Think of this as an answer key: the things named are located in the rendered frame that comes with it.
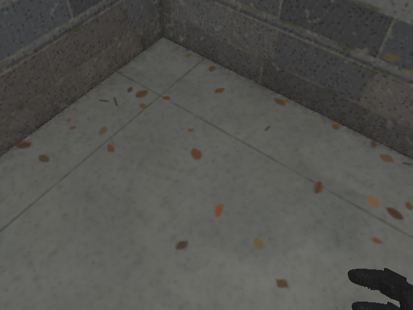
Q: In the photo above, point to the robot right hand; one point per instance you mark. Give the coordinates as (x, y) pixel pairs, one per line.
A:
(389, 283)

